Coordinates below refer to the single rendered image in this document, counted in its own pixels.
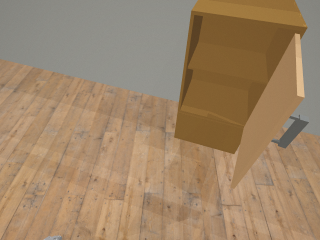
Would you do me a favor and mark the cupboard door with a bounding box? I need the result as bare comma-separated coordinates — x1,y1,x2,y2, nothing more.
231,33,305,189

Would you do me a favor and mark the handle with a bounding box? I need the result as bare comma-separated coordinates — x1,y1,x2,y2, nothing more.
271,114,309,148

